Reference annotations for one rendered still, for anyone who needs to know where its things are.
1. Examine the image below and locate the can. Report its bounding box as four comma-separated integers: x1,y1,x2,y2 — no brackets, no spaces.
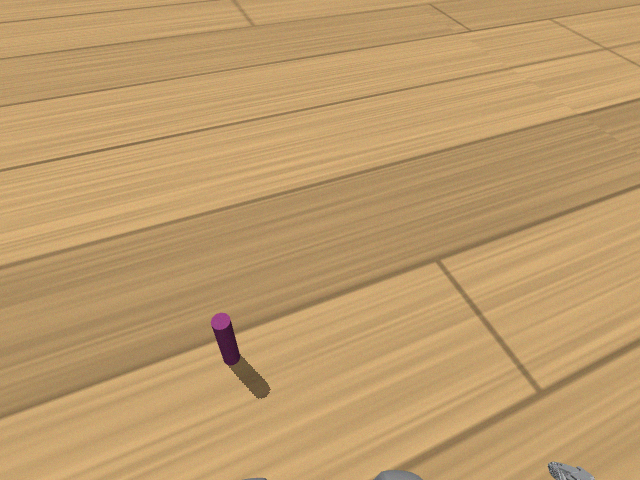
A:
211,313,240,365

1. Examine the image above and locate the right robot hand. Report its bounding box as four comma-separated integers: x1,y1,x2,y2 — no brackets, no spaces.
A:
548,462,595,480

